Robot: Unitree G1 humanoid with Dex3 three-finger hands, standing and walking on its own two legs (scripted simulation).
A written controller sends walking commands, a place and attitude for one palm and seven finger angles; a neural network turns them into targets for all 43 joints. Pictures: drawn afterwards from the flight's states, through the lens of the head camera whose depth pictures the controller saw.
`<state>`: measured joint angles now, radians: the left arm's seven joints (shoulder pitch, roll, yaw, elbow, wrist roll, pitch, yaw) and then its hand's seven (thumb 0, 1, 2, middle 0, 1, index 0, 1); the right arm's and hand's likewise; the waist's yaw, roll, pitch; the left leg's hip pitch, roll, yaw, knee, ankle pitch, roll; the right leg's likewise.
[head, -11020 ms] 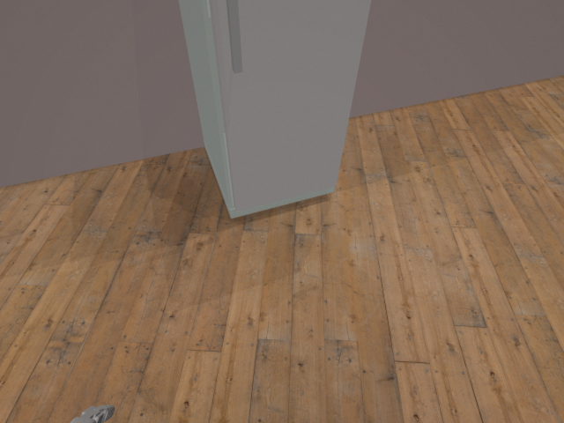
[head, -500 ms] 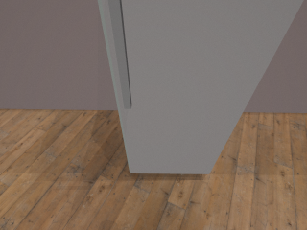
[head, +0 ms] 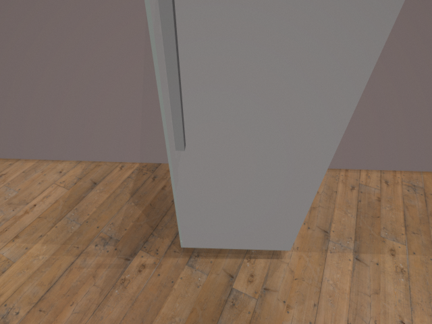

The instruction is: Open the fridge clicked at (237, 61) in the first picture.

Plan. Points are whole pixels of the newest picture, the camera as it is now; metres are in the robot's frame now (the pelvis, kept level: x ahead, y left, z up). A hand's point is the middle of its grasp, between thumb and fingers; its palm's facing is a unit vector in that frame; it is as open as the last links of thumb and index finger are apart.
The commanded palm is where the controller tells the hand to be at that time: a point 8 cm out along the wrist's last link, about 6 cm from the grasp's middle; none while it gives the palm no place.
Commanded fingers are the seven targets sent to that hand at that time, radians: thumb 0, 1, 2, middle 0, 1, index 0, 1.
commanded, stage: come to a stop and stand still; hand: left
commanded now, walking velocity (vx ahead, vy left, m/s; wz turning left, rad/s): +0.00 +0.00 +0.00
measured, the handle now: (174, 61) +0.59 +0.14 +0.23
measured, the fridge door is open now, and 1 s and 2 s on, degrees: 0 0 0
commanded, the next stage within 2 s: look again from close up in 0.12 s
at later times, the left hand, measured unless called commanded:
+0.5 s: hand out of the picture +0.01 +0.21 -0.17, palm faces +0.02 -0.97 -0.22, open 7.4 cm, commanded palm none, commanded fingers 0.00 0.90 0.90 -0.20 -0.30 -0.20 -0.30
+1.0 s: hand out of the picture +0.00 +0.18 -0.17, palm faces +0.04 -0.98 -0.18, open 7.4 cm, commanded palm none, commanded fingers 0.00 0.90 0.90 -0.20 -0.30 -0.20 -0.30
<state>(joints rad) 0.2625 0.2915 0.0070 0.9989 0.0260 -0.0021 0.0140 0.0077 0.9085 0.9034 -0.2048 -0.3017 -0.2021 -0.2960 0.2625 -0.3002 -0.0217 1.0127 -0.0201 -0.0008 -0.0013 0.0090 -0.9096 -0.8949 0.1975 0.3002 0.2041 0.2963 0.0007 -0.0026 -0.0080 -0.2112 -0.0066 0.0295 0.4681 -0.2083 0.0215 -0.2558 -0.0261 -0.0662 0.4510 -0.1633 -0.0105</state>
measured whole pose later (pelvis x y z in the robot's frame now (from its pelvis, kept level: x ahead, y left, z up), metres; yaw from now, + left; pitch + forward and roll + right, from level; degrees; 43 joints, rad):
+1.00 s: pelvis +0.02 +0.02 +0.00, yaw +0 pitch -3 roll +0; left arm 0.34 0.13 -0.01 1.09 0.02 -0.01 0.04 0.01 0.91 0.90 -0.20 -0.30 -0.20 -0.30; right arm 0.29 -0.14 0.00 1.11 0.00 0.00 -0.02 0.01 -0.91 -0.89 0.20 0.30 0.20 0.30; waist 0.01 -0.01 0.02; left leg -0.17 -0.04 0.03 0.42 -0.21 0.04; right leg -0.22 -0.05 -0.06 0.41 -0.15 0.02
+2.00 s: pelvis +0.02 +0.01 +0.00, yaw -1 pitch -2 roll +0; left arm 0.36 0.12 0.00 1.09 0.02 -0.01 0.04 0.01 0.91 0.90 -0.20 -0.30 -0.20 -0.30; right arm 0.34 -0.12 0.00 1.12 -0.01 -0.01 -0.03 0.01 -0.91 -0.90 0.20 0.30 0.20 0.30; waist 0.00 -0.01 0.02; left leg -0.18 -0.02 0.04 0.43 -0.22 0.03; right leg -0.24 -0.04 -0.04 0.42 -0.16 0.01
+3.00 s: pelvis +0.06 +0.01 +0.01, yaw -1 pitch -1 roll +0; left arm 0.31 0.15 0.00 1.11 0.02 -0.02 0.04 0.01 0.91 0.90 -0.20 -0.30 -0.20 -0.30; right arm 0.29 -0.15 0.00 1.14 -0.01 -0.02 -0.03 0.01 -0.91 -0.89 0.20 0.30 0.20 0.30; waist 0.00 -0.01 0.03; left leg -0.13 -0.02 0.04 0.39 -0.25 0.03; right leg -0.19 -0.03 -0.04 0.40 -0.19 0.01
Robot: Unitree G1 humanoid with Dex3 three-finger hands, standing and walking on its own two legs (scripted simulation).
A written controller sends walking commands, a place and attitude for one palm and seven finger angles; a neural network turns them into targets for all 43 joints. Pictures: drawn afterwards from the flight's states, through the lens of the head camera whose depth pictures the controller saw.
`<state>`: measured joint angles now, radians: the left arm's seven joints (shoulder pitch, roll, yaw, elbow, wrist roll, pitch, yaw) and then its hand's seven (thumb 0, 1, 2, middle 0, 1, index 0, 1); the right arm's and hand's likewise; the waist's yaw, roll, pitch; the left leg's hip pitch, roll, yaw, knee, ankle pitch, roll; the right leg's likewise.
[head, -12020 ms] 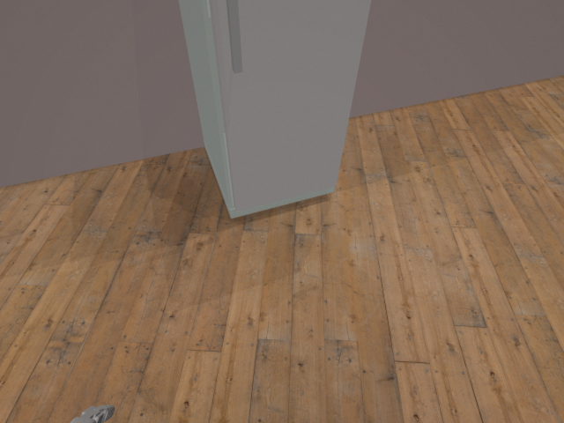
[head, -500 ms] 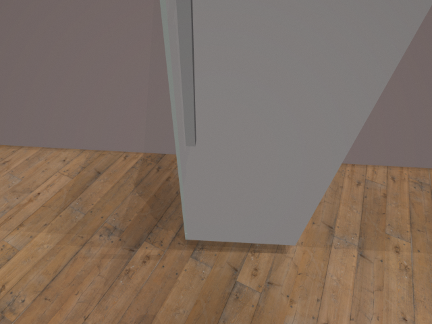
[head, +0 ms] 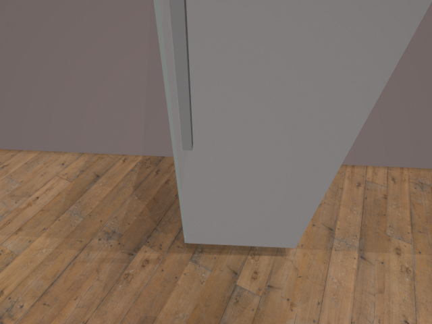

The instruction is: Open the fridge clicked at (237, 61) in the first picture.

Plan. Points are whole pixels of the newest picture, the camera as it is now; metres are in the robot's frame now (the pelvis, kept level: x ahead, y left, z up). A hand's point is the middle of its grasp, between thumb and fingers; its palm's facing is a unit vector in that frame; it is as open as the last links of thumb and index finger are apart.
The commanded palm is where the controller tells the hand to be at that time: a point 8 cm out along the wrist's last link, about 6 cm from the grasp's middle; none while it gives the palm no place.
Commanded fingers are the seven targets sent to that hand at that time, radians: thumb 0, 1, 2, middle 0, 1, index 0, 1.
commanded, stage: look again from close up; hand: left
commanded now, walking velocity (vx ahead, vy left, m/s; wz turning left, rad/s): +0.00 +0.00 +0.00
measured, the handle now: (183, 57) +0.57 +0.11 +0.23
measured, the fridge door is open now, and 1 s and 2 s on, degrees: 0 0 0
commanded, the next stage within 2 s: none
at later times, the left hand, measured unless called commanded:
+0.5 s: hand out of the picture -0.02 +0.15 -0.18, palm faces +0.03 -0.98 -0.17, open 7.4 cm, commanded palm none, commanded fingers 0.00 0.90 0.90 -0.20 -0.30 -0.20 -0.30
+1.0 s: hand out of the picture -0.02 +0.15 -0.18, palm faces +0.03 -0.99 -0.17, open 7.4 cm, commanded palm none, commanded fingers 0.00 0.90 0.90 -0.20 -0.30 -0.20 -0.30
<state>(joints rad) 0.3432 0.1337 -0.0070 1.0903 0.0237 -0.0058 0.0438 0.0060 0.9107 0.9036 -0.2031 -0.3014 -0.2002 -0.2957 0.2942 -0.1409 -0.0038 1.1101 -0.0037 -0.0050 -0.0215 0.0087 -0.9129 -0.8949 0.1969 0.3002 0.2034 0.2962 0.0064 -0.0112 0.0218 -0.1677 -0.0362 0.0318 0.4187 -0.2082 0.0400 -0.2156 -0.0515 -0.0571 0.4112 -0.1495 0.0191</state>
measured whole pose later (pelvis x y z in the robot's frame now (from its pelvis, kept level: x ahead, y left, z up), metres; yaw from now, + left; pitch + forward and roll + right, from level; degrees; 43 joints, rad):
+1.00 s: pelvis +0.00 -0.01 +0.00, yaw -1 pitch -2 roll +0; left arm 0.36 0.12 0.00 1.09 0.02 -0.01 0.04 0.01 0.91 0.90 -0.20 -0.30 -0.20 -0.30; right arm 0.34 -0.12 0.00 1.12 -0.01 -0.01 -0.03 0.01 -0.91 -0.90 0.20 0.30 0.20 0.30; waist 0.00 -0.01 0.02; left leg -0.18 -0.02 0.04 0.43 -0.22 0.03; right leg -0.24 -0.04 -0.04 0.42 -0.16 0.01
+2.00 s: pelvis +0.03 +0.00 +0.00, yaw -1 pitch -1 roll +0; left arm 0.31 0.15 0.00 1.11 0.02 -0.02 0.04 0.01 0.91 0.90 -0.20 -0.30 -0.20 -0.30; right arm 0.29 -0.15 0.00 1.14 -0.01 -0.02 -0.03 0.01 -0.91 -0.89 0.20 0.30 0.20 0.30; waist 0.00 -0.01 0.03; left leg -0.13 -0.02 0.04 0.39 -0.25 0.03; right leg -0.19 -0.03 -0.04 0.40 -0.19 0.01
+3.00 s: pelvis +0.02 -0.03 -0.05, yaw -1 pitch +8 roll +1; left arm 0.40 0.21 0.22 0.19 -0.29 -0.50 -0.38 0.01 0.66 0.80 -0.22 -0.46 -0.22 -0.46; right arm 0.16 -0.24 -0.03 0.53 0.02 -0.25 -0.01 0.01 -0.91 -0.89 0.20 0.30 0.21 0.30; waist 0.00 -0.04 -0.09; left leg -0.57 0.01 0.04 0.88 -0.46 0.00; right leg -0.64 -0.03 -0.05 0.91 -0.41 -0.03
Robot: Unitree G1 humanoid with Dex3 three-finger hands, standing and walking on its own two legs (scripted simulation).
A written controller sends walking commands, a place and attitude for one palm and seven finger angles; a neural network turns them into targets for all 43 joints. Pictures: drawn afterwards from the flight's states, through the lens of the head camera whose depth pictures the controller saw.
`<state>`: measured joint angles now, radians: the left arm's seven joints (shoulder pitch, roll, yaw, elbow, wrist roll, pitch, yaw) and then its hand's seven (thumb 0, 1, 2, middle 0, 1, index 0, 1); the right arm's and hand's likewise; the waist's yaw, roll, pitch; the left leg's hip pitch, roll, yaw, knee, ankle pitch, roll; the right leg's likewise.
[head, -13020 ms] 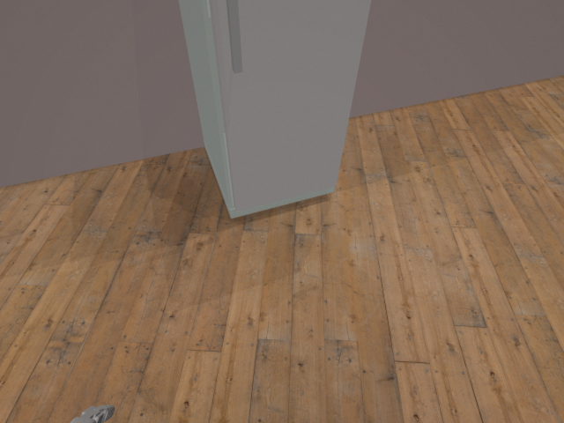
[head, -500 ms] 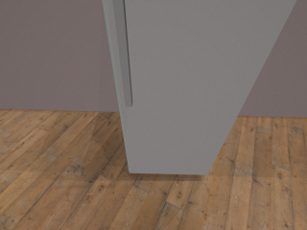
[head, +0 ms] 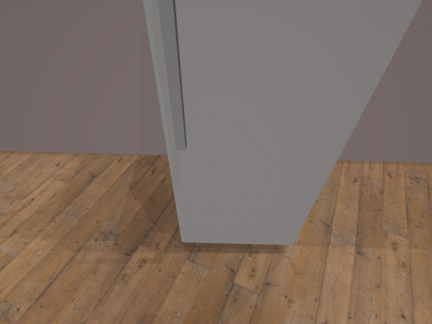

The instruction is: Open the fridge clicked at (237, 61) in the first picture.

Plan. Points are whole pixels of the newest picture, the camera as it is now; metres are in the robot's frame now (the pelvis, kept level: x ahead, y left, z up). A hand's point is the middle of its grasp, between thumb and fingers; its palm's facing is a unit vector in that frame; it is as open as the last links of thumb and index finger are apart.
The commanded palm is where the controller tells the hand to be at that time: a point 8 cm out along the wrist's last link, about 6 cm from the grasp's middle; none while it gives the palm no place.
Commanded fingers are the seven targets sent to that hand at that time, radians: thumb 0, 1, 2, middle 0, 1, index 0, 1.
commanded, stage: look again from close up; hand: left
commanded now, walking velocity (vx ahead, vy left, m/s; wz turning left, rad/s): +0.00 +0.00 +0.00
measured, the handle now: (174, 56) +0.56 +0.13 +0.23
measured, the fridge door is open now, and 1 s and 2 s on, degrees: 0 0 0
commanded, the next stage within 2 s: raise the hand to about handle height in 1.52 s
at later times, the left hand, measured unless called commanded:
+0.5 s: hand out of the picture +0.00 +0.16 -0.18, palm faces +0.03 -0.99 -0.17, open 7.4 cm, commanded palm none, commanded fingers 0.00 0.90 0.90 -0.20 -0.30 -0.20 -0.30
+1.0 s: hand out of the picture +0.02 +0.17 -0.18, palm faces +0.02 -0.98 -0.18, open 7.4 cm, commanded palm none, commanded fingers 0.00 0.90 0.90 -0.20 -0.30 -0.20 -0.30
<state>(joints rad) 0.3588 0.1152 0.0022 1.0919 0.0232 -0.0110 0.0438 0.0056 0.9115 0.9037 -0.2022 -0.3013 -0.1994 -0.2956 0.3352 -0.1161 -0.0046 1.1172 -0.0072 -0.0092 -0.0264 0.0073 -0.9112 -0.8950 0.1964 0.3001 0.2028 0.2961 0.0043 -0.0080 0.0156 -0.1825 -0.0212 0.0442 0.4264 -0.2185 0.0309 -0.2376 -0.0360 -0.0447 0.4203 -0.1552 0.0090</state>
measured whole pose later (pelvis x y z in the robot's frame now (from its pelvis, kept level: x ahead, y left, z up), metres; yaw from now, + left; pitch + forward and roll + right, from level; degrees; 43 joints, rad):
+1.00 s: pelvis +0.03 +0.00 +0.00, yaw +0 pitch -1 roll +0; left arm 0.31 0.15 0.00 1.11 0.02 -0.02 0.04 0.01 0.91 0.90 -0.20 -0.30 -0.20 -0.30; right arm 0.29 -0.15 0.00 1.14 -0.01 -0.02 -0.03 0.01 -0.91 -0.89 0.20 0.30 0.20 0.30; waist 0.00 -0.01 0.03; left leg -0.13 -0.02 0.04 0.39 -0.25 0.03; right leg -0.19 -0.03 -0.04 0.40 -0.19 0.01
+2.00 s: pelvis +0.02 -0.03 -0.05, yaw +0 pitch +8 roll +1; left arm 0.40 0.21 0.22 0.19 -0.29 -0.50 -0.38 0.01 0.66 0.80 -0.22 -0.46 -0.22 -0.46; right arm 0.16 -0.24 -0.03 0.53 0.02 -0.25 -0.01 0.01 -0.91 -0.89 0.20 0.30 0.21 0.30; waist 0.00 -0.04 -0.09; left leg -0.57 0.01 0.04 0.88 -0.46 0.00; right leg -0.64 -0.03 -0.05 0.91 -0.41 -0.03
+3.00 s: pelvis +0.02 +0.00 -0.01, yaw +2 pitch -1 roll -1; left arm 0.03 0.41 0.42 0.08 -0.34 0.07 -0.41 0.00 -0.45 0.32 -0.30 -1.17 -0.30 -1.17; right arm 0.22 -0.25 0.09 0.57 0.07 -0.27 -0.11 0.02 -0.90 -0.89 0.20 0.30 0.21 0.30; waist 0.06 0.05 -0.02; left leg -0.25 -0.01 0.00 0.61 -0.34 0.03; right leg -0.28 -0.03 -0.08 0.57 -0.27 0.00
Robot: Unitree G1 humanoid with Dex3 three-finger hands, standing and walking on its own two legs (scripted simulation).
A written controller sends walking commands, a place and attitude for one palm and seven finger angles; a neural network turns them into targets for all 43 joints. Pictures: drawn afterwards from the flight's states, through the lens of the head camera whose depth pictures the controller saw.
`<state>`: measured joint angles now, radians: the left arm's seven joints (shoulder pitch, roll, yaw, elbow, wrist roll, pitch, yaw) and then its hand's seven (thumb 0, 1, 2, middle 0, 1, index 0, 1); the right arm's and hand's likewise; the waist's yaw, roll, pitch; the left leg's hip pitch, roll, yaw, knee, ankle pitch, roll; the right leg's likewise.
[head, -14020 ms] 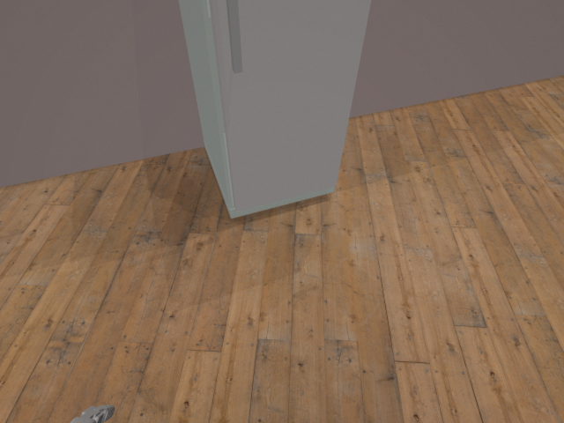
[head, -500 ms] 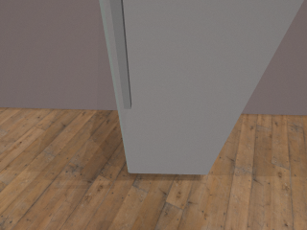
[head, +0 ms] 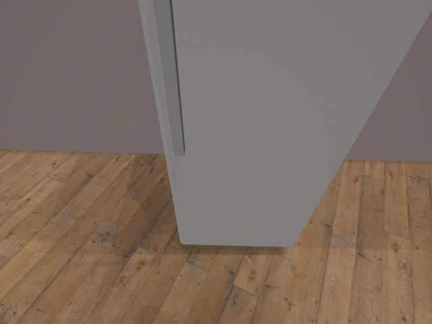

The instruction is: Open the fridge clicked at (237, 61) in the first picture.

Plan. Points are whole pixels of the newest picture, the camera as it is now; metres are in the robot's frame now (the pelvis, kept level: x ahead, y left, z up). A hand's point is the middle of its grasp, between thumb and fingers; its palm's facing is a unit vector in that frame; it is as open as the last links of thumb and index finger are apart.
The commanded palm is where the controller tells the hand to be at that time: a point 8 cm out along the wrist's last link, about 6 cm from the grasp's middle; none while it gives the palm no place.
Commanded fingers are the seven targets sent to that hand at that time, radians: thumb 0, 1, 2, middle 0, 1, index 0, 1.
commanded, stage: look again from close up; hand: left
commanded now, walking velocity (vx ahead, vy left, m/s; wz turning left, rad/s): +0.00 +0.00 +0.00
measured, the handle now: (171, 59) +0.53 +0.13 +0.23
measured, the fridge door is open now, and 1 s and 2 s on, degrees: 0 0 0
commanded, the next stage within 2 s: raise the hand to about handle height in 0.52 s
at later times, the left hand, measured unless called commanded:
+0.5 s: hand out of the picture +0.02 +0.19 -0.17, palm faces +0.02 -0.97 -0.22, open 7.4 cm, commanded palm none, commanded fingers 0.00 0.90 0.90 -0.20 -0.30 -0.20 -0.30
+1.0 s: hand (126, 294) +0.18 +0.17 -0.02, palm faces +0.01 -1.00 -0.02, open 8.3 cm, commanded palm +0.13 +0.24 -0.02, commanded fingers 0.00 0.43 0.70 -0.23 -0.60 -0.23 -0.60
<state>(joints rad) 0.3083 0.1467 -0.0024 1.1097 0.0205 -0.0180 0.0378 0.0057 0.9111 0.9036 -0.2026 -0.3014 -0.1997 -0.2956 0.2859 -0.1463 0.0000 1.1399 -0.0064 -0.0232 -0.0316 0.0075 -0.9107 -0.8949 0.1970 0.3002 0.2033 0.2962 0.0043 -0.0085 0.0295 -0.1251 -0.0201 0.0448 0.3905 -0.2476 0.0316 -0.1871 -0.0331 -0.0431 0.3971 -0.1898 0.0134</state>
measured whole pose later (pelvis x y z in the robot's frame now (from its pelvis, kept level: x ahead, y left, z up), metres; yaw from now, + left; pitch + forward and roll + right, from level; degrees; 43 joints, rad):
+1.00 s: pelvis -0.01 -0.03 -0.05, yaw +0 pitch +8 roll +1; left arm 0.40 0.21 0.22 0.19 -0.29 -0.50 -0.38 0.01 0.66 0.80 -0.22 -0.46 -0.22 -0.46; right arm 0.16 -0.24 -0.03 0.53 0.02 -0.25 -0.01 0.01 -0.91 -0.89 0.20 0.30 0.21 0.30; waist 0.00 -0.04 -0.09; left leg -0.57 0.01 0.04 0.88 -0.46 0.00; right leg -0.64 -0.03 -0.05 0.91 -0.41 -0.03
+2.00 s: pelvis -0.01 +0.00 -0.01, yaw +2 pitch -1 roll -1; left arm 0.03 0.41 0.42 0.08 -0.34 0.07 -0.41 0.00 -0.45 0.32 -0.30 -1.17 -0.30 -1.17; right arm 0.22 -0.25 0.09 0.57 0.07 -0.27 -0.11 0.02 -0.90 -0.89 0.20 0.30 0.21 0.30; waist 0.06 0.05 -0.02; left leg -0.25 -0.01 0.00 0.61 -0.34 0.03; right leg -0.28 -0.03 -0.08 0.57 -0.27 0.00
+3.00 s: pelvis -0.01 -0.03 -0.01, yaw +2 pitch -2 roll +0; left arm -0.20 0.43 0.42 0.23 -0.31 0.12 -0.42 -0.01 -0.50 0.30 -0.30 -1.20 -0.30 -1.20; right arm 0.22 -0.27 0.08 0.62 0.08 -0.23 -0.13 0.02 -0.91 -0.90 0.20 0.30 0.21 0.30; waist 0.06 0.06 0.00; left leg -0.19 0.01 -0.01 0.52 -0.29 0.00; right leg -0.22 -0.01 -0.10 0.50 -0.24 -0.02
